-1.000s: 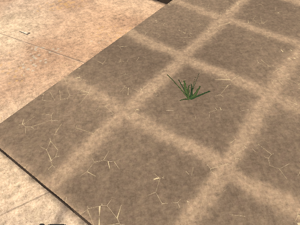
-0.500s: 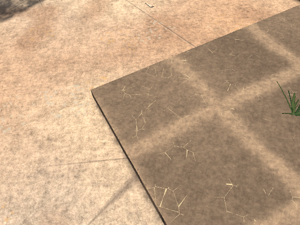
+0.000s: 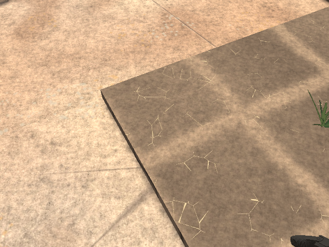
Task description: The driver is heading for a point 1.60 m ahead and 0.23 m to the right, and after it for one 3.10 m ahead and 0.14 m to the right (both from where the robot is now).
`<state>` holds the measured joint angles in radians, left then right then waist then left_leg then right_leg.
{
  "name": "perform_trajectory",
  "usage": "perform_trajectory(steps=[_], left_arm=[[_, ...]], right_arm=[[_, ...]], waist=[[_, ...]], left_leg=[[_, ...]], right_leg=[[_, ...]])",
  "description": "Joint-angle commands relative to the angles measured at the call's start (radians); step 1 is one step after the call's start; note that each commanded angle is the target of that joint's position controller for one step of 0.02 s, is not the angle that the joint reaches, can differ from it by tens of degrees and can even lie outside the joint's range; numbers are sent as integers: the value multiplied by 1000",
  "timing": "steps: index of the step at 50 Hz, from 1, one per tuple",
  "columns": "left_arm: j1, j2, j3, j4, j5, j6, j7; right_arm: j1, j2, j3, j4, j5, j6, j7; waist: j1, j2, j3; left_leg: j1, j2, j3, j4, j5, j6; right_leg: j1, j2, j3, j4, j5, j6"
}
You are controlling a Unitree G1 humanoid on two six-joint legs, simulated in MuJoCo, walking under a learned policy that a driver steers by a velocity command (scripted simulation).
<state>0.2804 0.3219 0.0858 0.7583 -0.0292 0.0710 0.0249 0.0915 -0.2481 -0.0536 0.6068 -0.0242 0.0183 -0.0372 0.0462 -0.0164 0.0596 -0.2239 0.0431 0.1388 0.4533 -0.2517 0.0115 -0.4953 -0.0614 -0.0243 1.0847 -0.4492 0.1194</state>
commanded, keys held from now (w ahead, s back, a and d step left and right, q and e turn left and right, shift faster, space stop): e+shift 0.40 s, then q+shift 0.60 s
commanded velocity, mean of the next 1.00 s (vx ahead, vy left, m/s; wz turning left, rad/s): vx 0.00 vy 0.00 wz -0.15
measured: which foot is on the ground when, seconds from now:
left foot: down 0.00-0.18, up 0.20-0.64, down 0.66-1.00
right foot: up 0.00-0.16, down 0.18-0.70, up 0.72-0.98, down 1.00-1.00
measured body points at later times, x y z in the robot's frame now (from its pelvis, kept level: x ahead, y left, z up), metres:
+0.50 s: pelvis +0.00 -0.04 +0.00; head +0.03 -0.09 +0.45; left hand +0.27 +0.16 -0.05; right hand +0.06 -0.37 -0.10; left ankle +0.09 +0.11 -0.67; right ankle -0.02 -0.12 -0.74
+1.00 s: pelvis +0.02 -0.04 -0.01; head +0.06 -0.05 +0.44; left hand +0.23 +0.22 -0.09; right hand +0.13 -0.36 -0.10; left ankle +0.08 +0.10 -0.74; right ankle +0.02 -0.15 -0.74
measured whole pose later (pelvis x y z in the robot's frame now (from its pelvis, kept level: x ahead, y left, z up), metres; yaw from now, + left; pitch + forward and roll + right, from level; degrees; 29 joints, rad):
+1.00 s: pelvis +0.02 -0.04 -0.01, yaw -5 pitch +2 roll -1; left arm 0.12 0.29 0.08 0.64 -0.01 -0.01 0.01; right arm 0.19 -0.35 -0.11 0.64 0.04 0.06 -0.03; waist -0.02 0.03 0.06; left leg -0.35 -0.07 -0.26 0.53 -0.22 -0.04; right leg -0.28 0.08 0.09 0.50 -0.27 0.03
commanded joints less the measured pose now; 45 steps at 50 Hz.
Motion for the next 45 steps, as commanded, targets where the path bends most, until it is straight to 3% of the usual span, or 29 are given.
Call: perform_trajectory(steps=[1, 5, 7, 8, 9, 10, 11, 12, 13, 14, 15, 18, 21, 24, 27, 28, 30, 33, 34, 35, 36, 37, 38, 39, 41, 42, 45], left_arm=[[-58, 30, 1, -132, 7, -6, -17], [-48, 59, 12, -180, 6, 8, -46], [-18, 63, 23, -185, 3, 20, -46], [11, 72, 32, -180, 5, 20, -40], [68, 119, 54, -167, 11, 14, -25], [119, 287, 98, -186, 14, 2, -2], [97, 291, 84, -218, 57, -37, -20], [66, 259, 76, -217, 57, -66, -32], [36, 237, 70, -208, 38, -78, -26], [-20, 201, 58, -213, 13, -72, -16], [-76, 176, 46, -228, 2, -63, -4], [-106, 163, 35, -254, 20, -45, 14], [-95, 168, 34, -253, 18, -37, 22], [-109, 114, 5, -249, 39, -35, 20], [-126, 31, -36, -219, 66, -44, 3], [-125, 28, -41, -207, 71, -49, -5], [-140, 74, -28, -194, 69, -54, -13], [-113, 127, -2, -171, 40, -52, 1], [-95, 116, 0, -176, 45, -58, 9], [-83, 87, -3, -193, 63, -63, 14], [-148, 68, -5, -208, 67, -64, 21], [-214, 45, -6, -231, 54, -65, 26], [-249, 40, -4, -247, 41, -62, 27], [-233, 41, 2, -244, 32, -60, 22], [-222, 31, 2, -235, 30, -63, 14], [-237, 14, -1, -232, 30, -69, 10], [-210, -21, -7, -208, 16, -85, -11]], right_arm=[[-34, -154, -52, -48, 5, -18, -5], [-37, -211, -76, -34, 27, -20, 19], [-63, -209, -79, -30, 44, -16, 31], [-59, -194, -78, -20, 54, -14, 34], [-18, -159, -71, 3, 52, -11, 41], [-41, -102, -51, -44, 9, -11, 39], [-134, -111, -47, -91, 4, -12, 25], [-148, -146, -55, -86, 19, -11, 18], [-147, -135, -54, -84, 27, -19, 13], [-125, -149, -59, -68, 19, -22, 6], [-110, -170, -67, -63, 12, -23, 3], [-52, -134, -59, -26, 13, -25, 18], [-40, -117, -49, -8, 21, -20, 20], [-14, -113, -40, 18, 27, -6, 23], [4, -87, -23, 30, 29, -3, 32], [5, -91, -22, 32, 32, -4, 35], [-3, -136, -31, 16, 43, -8, 37], [13, -183, -40, -1, 45, -23, 40], [25, -226, -48, -10, 40, -27, 38], [46, -267, -61, -4, 45, -31, 38], [92, -272, -69, 0, 53, -33, 40], [144, -261, -67, 10, 37, -35, 36], [197, -250, -66, 21, 17, -45, 33], [184, -249, -67, 21, 19, -53, 27], [95, -239, -74, 1, 53, -43, 8], [78, -224, -74, -6, 65, -26, 0], [72, -238, -89, -25, 58, 17, -10]], waist=[[-45, 152, -108], [-39, 145, -132], [-10, 132, -130], [8, 106, -127], [25, -3, -115], [24, -356, -92], [44, -288, -178], [45, -154, -178], [18, -125, -142], [-13, -68, -118], [-40, -68, -112], [-59, -68, -164], [-49, -77, -177], [-28, -120, -192], [-22, -141, -161], [-15, -155, -140], [-13, -163, -81], [-26, -97, -50], [-9, -13, -69], [19, 123, -94], [-24, 208, -92], [-68, 282, -87], [-104, 288, -109], [-86, 221, -128], [-45, 143, -134], [-49, 139, -139], [-55, 181, -183]], left_leg=[[101, 281, -96, -132, 360, 205], [120, 338, -69, -94, 411, 191], [91, 338, -28, -27, 375, 139], [49, 306, 14, 48, 310, 93], [-40, 228, 73, 218, 205, 24], [-376, 72, 133, 593, -293, -96], [-485, -43, -114, 808, -480, -119], [-518, -28, -191, 859, -431, -102], [-534, -21, -219, 847, -345, -76], [-542, -7, -232, 805, -259, -69], [-505, -9, -236, 768, -190, -70], [-418, -63, -216, 718, -87, -99], [-409, -80, -207, 589, -58, -124], [-309, -34, -182, 515, -47, -134], [-151, 15, -159, 375, -56, -117], [-110, 16, -146, 332, -59, -110], [-95, -1, -116, 257, -76, -90], [-103, -20, -124, 58, 115, -42], [-77, 26, -212, 61, 374, -12], [-59, 87, -347, 44, 494, 59], [-41, 171, -508, -37, 476, 164], [26, 241, -664, -106, 476, 254], [107, 281, -730, -133, 497, 304], [148, 261, -692, -105, 501, 289], [161, 180, -581, -73, 474, 203], [162, 145, -557, -68, 451, 175], [111, 98, -560, -47, 438, 156]], right_leg=[[-3, -57, 9, -127, 47, -9], [90, -46, -49, -260, 42, -63], [168, -19, -86, -364, 95, -103], [240, 11, -91, -455, 166, -133], [346, 23, -21, -576, 336, -186], [526, -218, 384, -664, 873, -326], [477, -334, 626, -712, 866, -507], [480, -315, 557, -741, 730, -499], [469, -263, 502, -741, 622, -448], [458, -224, 451, -731, 574, -397], [416, -195, 415, -727, 583, -367], [398, -137, 369, -706, 667, -351], [430, -128, 365, -685, 657, -341], [386, -128, 323, -670, 634, -330], [290, -116, 279, -688, 543, -318], [267, -118, 275, -702, 501, -319], [251, -126, 278, -695, 445, -323], [318, -107, 261, -624, 438, -280], [311, -53, 215, -548, 353, -237], [272, 57, 107, -449, 276, -176], [192, 138, 22, -325, 161, -113], [68, 190, 39, -213, -46, -90], [-37, 188, 100, -12, -246, -78], [-83, 162, 143, 87, -237, -75], [-93, 118, 159, -41, -115, -67], [-69, 121, 139, -143, -76, -56], [84, 161, 108, -362, 5, -43]])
